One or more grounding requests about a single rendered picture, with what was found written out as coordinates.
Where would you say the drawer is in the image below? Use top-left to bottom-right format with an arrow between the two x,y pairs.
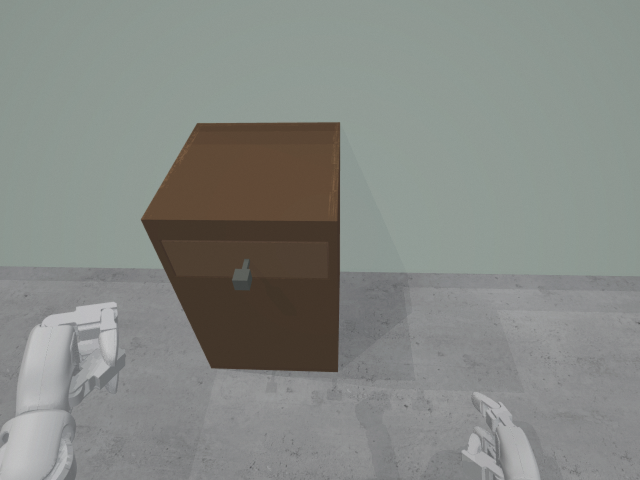
161,240 -> 329,278

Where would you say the cabinet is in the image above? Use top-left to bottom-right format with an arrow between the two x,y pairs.
141,122 -> 340,372

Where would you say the robot left forearm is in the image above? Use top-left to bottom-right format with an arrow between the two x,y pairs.
0,409 -> 77,480

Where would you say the robot right hand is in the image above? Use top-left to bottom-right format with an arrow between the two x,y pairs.
462,392 -> 541,480

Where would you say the robot left hand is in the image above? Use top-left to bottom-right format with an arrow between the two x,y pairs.
16,302 -> 125,417

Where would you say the handle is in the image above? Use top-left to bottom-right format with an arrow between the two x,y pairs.
232,259 -> 252,290

